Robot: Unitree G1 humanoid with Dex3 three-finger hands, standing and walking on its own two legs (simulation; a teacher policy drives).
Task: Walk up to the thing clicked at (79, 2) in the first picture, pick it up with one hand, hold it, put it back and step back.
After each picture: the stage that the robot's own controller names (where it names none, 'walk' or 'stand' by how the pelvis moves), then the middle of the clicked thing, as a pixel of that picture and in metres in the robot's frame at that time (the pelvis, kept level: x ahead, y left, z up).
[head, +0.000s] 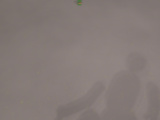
stand; (79, 0) +2.17 +0.00 -0.72
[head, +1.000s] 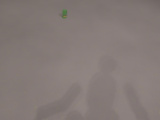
walk; (64, 13) +2.04 +0.12 -0.72
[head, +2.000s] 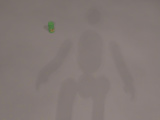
walk; (51, 27) +1.41 +0.23 -0.72
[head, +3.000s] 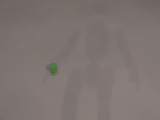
walk; (53, 69) +0.89 +0.22 -0.71
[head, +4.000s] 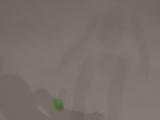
walk; (58, 105) +0.50 +0.23 -0.71
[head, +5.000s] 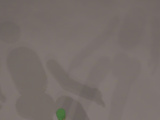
stand; (61, 115) +0.40 +0.14 -0.70
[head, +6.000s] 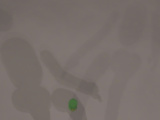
stand; (72, 105) +0.43 +0.03 -0.70
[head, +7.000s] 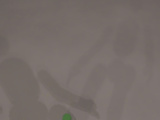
stand; out of the picture +0.43 +0.08 -0.72
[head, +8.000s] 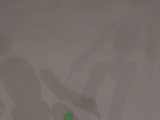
stand; (68, 119) +0.43 +0.09 -0.73
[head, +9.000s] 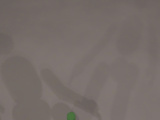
stand; (71, 118) +0.43 +0.07 -0.73
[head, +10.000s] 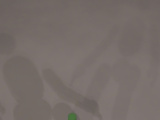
stand; (72, 119) +0.43 +0.06 -0.73
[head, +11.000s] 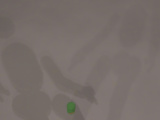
go down; (71, 108) +0.44 +0.05 -0.72
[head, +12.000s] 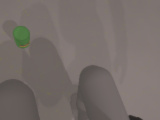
go down; (22, 38) +0.53 +0.12 -0.32
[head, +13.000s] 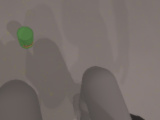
approach; (25, 38) +0.52 +0.12 -0.31
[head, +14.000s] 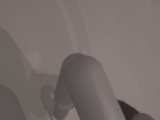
close in; out of the picture +0.52 +0.18 -0.25
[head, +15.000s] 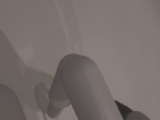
close; out of the picture +0.52 +0.18 -0.28
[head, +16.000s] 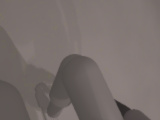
close; out of the picture +0.52 +0.18 -0.28
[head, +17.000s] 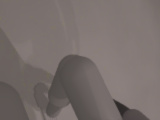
lift; out of the picture +0.51 +0.18 -0.29
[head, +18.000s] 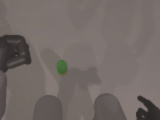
lift; (62, 68) +0.51 +0.08 -0.47
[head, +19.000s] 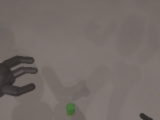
go down; (70, 109) +0.46 +0.05 -0.67
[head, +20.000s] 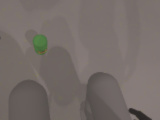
stand; (40, 45) +0.53 +0.10 -0.33
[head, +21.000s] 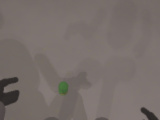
lift; (63, 88) +0.49 +0.05 -0.59
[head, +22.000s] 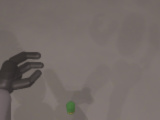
hold; (70, 108) +0.47 +0.06 -0.67
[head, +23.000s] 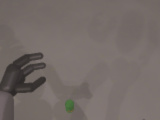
close; (69, 106) +0.46 +0.06 -0.67
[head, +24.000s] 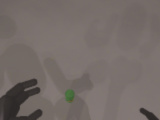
hold; (69, 96) +0.48 +0.06 -0.63
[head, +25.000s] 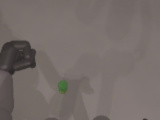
crouch; (62, 87) +0.48 +0.06 -0.60
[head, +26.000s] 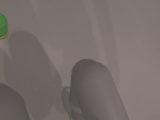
hold; out of the picture +0.54 +0.14 -0.27
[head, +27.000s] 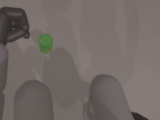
hold; (45, 44) +0.54 +0.10 -0.34
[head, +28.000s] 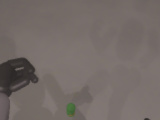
crouch; (70, 110) +0.48 +0.05 -0.66
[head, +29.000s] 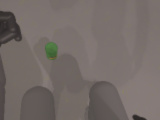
crouch; (51, 51) +0.53 +0.08 -0.40
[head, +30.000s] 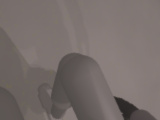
lower; out of the picture +0.53 +0.18 -0.26
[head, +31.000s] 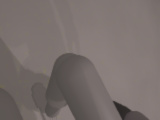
lower; out of the picture +0.53 +0.19 -0.27
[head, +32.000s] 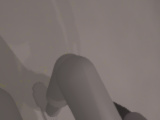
lower; out of the picture +0.53 +0.19 -0.28
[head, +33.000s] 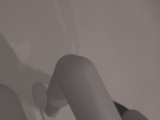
lower; out of the picture +0.53 +0.19 -0.29
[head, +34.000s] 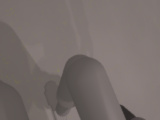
stand; out of the picture +0.53 +0.17 -0.27
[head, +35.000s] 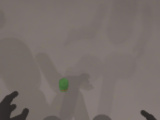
stand; (63, 85) +0.49 +0.06 -0.58
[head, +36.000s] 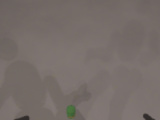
stand; (70, 112) +0.47 +0.06 -0.66
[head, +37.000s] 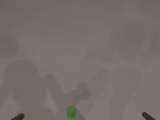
stand; (71, 112) +0.47 +0.06 -0.67
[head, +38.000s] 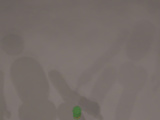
stand; (76, 112) +0.48 +0.04 -0.72
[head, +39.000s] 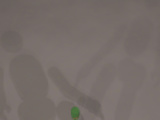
stand; (75, 113) +0.46 +0.05 -0.73
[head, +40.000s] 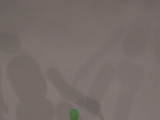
stand; (74, 115) +0.46 +0.05 -0.73
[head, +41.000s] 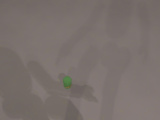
walk; (67, 82) +0.57 +0.09 -0.70
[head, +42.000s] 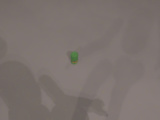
walk; (74, 58) +0.83 +0.05 -0.69
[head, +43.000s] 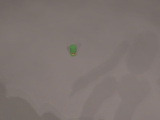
stand; (73, 50) +1.08 +0.12 -0.70
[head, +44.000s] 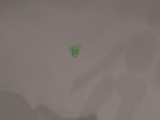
stand; (75, 51) +1.07 +0.05 -0.72
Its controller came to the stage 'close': yes
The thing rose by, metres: 0.00
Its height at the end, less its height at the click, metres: +0.00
